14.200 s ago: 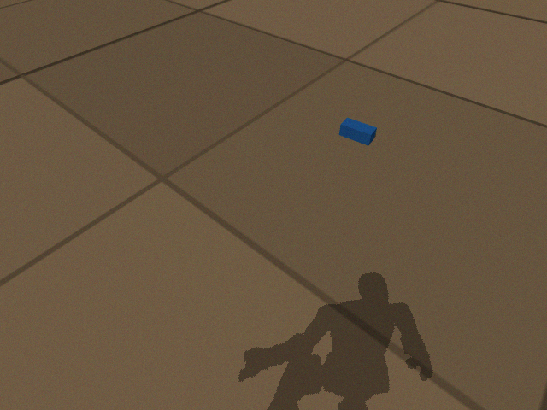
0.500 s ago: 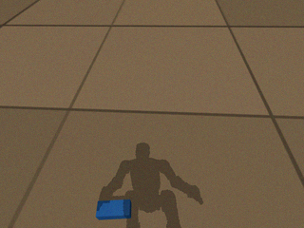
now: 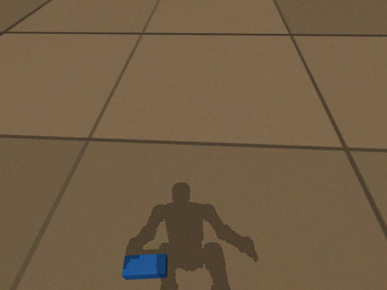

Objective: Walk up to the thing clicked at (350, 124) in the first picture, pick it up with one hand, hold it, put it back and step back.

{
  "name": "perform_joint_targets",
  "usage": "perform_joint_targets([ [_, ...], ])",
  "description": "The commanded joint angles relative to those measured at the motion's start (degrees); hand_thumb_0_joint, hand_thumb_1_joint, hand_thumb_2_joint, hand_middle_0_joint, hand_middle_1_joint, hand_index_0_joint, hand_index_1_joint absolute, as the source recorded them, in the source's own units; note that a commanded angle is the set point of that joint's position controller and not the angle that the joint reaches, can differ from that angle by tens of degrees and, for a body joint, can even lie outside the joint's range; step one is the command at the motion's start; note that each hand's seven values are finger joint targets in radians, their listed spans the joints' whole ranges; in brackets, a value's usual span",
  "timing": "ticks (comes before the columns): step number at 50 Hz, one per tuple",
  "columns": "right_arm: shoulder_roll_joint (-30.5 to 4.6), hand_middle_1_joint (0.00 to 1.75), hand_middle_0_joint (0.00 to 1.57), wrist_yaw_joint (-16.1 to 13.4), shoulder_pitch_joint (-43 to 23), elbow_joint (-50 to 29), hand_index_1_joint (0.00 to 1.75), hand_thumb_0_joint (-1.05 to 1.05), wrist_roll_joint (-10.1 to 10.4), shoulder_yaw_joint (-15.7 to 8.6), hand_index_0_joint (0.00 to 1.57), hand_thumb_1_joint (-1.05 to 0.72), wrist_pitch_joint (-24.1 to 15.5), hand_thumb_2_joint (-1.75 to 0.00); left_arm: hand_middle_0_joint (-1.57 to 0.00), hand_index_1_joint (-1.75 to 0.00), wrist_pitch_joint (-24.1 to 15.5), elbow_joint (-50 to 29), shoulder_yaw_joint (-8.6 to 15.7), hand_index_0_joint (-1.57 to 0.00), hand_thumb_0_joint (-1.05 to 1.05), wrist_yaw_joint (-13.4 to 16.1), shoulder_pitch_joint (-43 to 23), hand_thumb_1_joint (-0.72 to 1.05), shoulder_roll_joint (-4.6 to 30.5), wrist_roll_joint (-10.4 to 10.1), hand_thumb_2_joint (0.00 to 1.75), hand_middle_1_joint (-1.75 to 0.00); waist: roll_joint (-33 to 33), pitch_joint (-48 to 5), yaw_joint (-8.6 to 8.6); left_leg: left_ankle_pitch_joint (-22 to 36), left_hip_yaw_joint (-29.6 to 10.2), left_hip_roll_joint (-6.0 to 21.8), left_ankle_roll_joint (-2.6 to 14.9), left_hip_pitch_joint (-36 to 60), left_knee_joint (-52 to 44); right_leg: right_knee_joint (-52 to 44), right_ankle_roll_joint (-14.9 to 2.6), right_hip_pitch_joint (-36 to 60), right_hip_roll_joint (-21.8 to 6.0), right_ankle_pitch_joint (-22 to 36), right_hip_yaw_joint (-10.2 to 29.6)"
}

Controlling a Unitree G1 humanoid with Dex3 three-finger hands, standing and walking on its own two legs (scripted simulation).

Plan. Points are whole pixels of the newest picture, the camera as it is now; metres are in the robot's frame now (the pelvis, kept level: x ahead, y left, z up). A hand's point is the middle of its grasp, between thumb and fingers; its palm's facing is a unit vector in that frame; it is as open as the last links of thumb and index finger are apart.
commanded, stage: stand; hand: left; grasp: from above
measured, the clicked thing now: (145, 266) +0.37 +0.27 -0.74
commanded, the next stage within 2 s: rise first in 0.76 s
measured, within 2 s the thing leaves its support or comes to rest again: neither
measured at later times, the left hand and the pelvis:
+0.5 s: hand out of the picture +0.07 +0.26 -0.16, palm faces -0.03 -0.94 -0.35, open 7.3 cm; pelvis +0.00 +0.00 +0.00, yaw +0 degrees
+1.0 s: hand out of the picture +0.11 +0.25 -0.16, palm faces +0.03 -0.94 -0.33, open 7.9 cm; pelvis -0.01 +0.00 -0.01, yaw +1 degrees
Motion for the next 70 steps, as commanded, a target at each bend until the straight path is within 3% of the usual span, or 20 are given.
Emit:
perform_joint_targets([
  [1, -12.2, 0.30, 0.20, -0.9, -2.2, -3.3, 0.30, 0.00, 0.3, -2.1, 0.20, -0.90, -1.1, -0.90, -0.20, -0.30, -1.1, -3.5, 2.1, -0.20, 0.00, 0.7, -1.4, 0.90, 12.0, -0.2, 0.90, -0.30, 0.3, -4.0, -0.04, 10.6, -5.0, 6.0, 2.17, 2.4, -2.3, -2.8, -1.78, -0.9, -6.8, 11.4, 4.9],
  [12, -12.2, 0.30, 0.20, -0.9, -2.2, -3.2, 0.30, 0.00, 0.2, -2.0, 0.20, -0.90, -1.2, -0.90, -0.20, -0.30, -0.9, -3.4, 2.2, -0.20, 0.00, 0.6, -1.6, 0.90, 12.1, -0.2, 0.90, -0.30, 1.3, -3.5, -0.06, 8.5, -5.0, 5.9, 2.08, 1.6, -3.0, -2.9, -1.84, -0.9, -6.9, 9.2, 5.3],
  [28, -12.2, 0.30, 0.20, -0.9, -2.1, -3.0, 0.30, 0.00, 0.3, -1.9, 0.20, -0.90, -1.2, -0.90, -0.20, -0.30, -0.9, -3.2, 2.1, -0.20, 0.00, 0.7, -1.3, 0.90, 11.9, -0.2, 0.90, -0.30, 0.5, -3.3, -0.08, 8.7, -4.8, 5.8, 2.13, 2.0, -2.7, -2.9, -1.62, -1.8, -6.8, 9.7, 5.4],
  [35, -12.3, 0.30, 0.20, -0.9, -2.2, -3.1, 0.30, 0.00, 0.3, -2.2, 0.20, -0.90, -1.2, -0.90, -0.20, -0.30, -1.2, -3.4, 2.0, -0.20, 0.00, 0.8, -1.6, 0.90, 12.0, -0.2, 0.90, -0.30, 0.0, -4.5, -0.17, 11.7, -4.8, 6.1, 2.24, 2.8, -2.0, -2.4, -1.68, -1.1, -6.9, 12.9, 5.0],
  [42, -12.2, 0.30, 0.20, -1.0, -2.4, -3.1, 0.30, 0.00, 0.2, -2.1, 0.20, -0.90, -1.1, -0.90, -0.20, -0.30, -0.9, -3.5, 2.1, -0.20, 0.00, 0.8, -1.5, 0.90, 12.2, -0.1, 0.90, -0.30, 0.9, -3.7, -0.11, 9.6, -4.6, 5.9, 2.18, 1.8, -2.4, -2.7, -1.79, -1.0, -6.9, 11.6, 5.3],
  [43, -11.9, 0.30, 0.20, -0.9, -2.1, -3.0, 0.30, 0.00, 0.4, -2.0, 0.20, -0.92, -1.1, -0.90, -0.16, -0.38, -0.9, -3.3, 2.1, -0.15, 0.00, 0.8, -1.5, 0.82, 12.2, -0.2, 0.97, -0.38, 0.6, -3.0, -0.26, 9.7, -5.0, 6.0, 1.99, 1.8, -3.0, -2.6, -1.76, -1.4, -6.7, 10.4, 5.0],
  [44, -2.6, 0.30, 0.20, -2.0, -0.6, -19.2, 0.30, 0.00, 4.2, 0.2, 0.20, -1.00, -3.8, -0.93, -0.21, -0.46, -6.1, -23.4, 2.4, -0.17, 0.00, 1.4, -21.6, 0.74, 1.7, -2.8, 1.00, -0.46, 2.0, 1.2, -6.95, 1.7, 1.2, -2.9, 2.48, -6.5, 2.3, 1.0, -0.92, -13.7, 0.7, 6.3, 1.7],
  [45, -4.3, 0.30, 0.20, -2.6, 2.2, -15.9, 0.30, 0.00, 4.4, -0.1, 0.20, -0.97, -3.7, -0.92, -0.17, -0.54, -5.3, -17.8, 3.5, -0.14, 0.00, 1.8, -26.1, 0.66, 5.1, -2.5, 1.01, -0.54, -0.6, -1.2, -4.68, 1.1, 0.8, -3.0, 2.72, -6.0, 2.6, 1.2, -0.81, -10.8, 0.5, 4.5, 0.8],
  [46, -6.2, 0.30, 0.20, -3.2, 4.6, -16.2, 0.30, 0.00, 4.5, -1.4, 0.20, -0.96, -3.0, -0.92, -0.14, -0.62, -3.0, -8.7, 7.5, -0.13, 0.00, 2.0, -15.5, 0.58, 11.6, -0.9, 0.99, -0.62, -0.4, -1.0, -2.80, 0.6, 0.9, -2.9, 2.57, -7.1, 3.4, 1.7, -1.17, -10.8, 0.9, 2.7, 0.3],
  [47, -6.3, 0.30, 0.20, -3.1, 5.2, -17.1, 0.30, 0.00, 4.0, -2.2, 0.20, -0.93, -2.7, -0.91, -0.11, -0.70, -2.1, -5.0, 8.3, -0.12, 0.00, 1.3, -13.9, 0.50, 12.1, 0.6, 0.98, -0.70, -1.9, -3.0, -2.39, 1.1, 0.6, -3.2, 2.71, -8.5, 5.3, 3.0, -1.44, -11.7, 0.9, 2.4, 0.3],
  [48, -5.9, 0.30, 0.20, -3.0, 5.7, -18.7, 0.30, 0.00, 3.8, -2.6, 0.20, -0.93, -2.8, -0.91, -0.09, -0.78, -2.1, -5.2, 9.0, -0.09, 0.00, 0.3, -17.2, 0.42, 13.3, 1.9, 0.99, -0.78, -2.9, -4.2, -2.15, 1.6, 0.4, -3.1, 2.92, -10.0, 7.3, 5.1, -1.38, -12.6, 0.9, 3.1, 0.3],
  [49, -6.0, 0.30, 0.20, -3.0, 6.1, -20.2, 0.30, 0.00, 2.9, -3.7, 0.20, -0.92, -3.2, -0.91, -0.05, -0.86, -2.5, -5.2, 10.2, -0.07, 0.00, -0.4, -15.7, 0.34, 13.9, 3.9, 1.00, -0.86, -2.6, -8.9, -1.24, 3.0, 0.4, -3.2, 2.83, -10.0, 9.3, 7.5, -1.37, -12.0, 0.6, 4.8, 0.5],
  [50, -5.5, 0.30, 0.20, -2.8, 7.8, -20.7, 0.30, 0.00, 2.3, -4.2, 0.20, -0.93, -3.3, -0.91, -0.02, -0.94, -1.9, -2.6, 11.2, -0.06, 0.00, -0.8, -8.9, 0.26, 13.2, 5.8, 0.98, -0.94, -0.6, -11.8, 0.26, 5.2, 0.3, -3.7, 2.42, -11.7, 10.9, 9.7, -1.60, -11.4, 0.4, 6.7, 0.4],
  [51, -5.3, 0.30, 0.20, -2.4, 8.4, -22.3, 0.30, 0.00, 2.1, -4.6, 0.20, -0.93, -3.5, -0.91, 0.00, -1.01, -1.6, -3.5, 10.9, -0.04, 0.00, -1.3, -5.9, 0.18, 11.1, 6.4, 1.00, -1.02, 1.4, -13.7, 0.86, 6.5, 0.2, -3.8, 2.04, -12.3, 12.8, 12.0, -1.90, -12.2, 0.7, 7.3, 0.4],
  [53, -5.0, 0.30, 0.20, -2.3, 8.2, -25.2, 0.30, 0.00, 2.4, -4.9, 0.20, -0.92, -3.6, -0.90, 0.00, -1.05, -0.7, -7.5, 11.5, -0.03, 0.00, -0.9, -5.0, 0.06, 11.0, 7.7, 1.01, -1.09, 2.7, -14.8, 1.72, 7.5, 0.0, -3.9, 1.59, -12.6, 13.3, 13.0, -2.00, -13.0, 1.1, 7.3, 0.1],
  [60, -3.8, 0.30, 0.20, -1.8, 6.7, -31.5, 0.30, 0.00, 2.2, -5.3, 0.20, -0.87, -4.7, -0.89, -0.05, -1.08, 3.0, -16.7, 10.9, -0.06, 0.00, 1.0, -6.3, -0.44, 8.5, 10.2, 0.98, -1.09, 1.5, -15.3, -0.46, 3.1, -1.1, -2.9, 1.59, -19.7, 21.1, 20.1, -1.75, -22.7, 1.7, 1.6, -0.5],
  [69, -2.9, 0.30, 0.20, -2.1, 6.9, -35.3, 0.30, 0.00, 1.6, -5.7, 0.20, -0.85, -7.2, -0.89, -0.05, -1.07, 3.8, -29.9, 11.5, -0.04, 0.00, 1.5, 0.7, -0.55, 7.9, 13.9, 1.01, -1.06, 2.3, -19.7, -1.09, -1.4, -2.6, -1.8, 1.65, -29.5, 31.8, 31.5, -1.59, -33.7, 1.6, -2.8, -0.4],
  [70, -2.8, 0.30, 0.20, -2.1, 6.6, -35.8, 0.30, 0.00, 1.6, -5.7, 0.20, -0.86, -7.5, -0.89, -0.06, -1.07, 4.1, -32.2, 12.4, -0.05, 0.00, 1.7, 0.9, -0.57, 8.8, 14.5, 1.02, -1.06, 3.7, -20.3, -0.67, -1.7, -2.8, -1.6, 1.55, -30.2, 32.6, 32.6, -1.72, -34.9, 1.7, -3.4, -0.3],
])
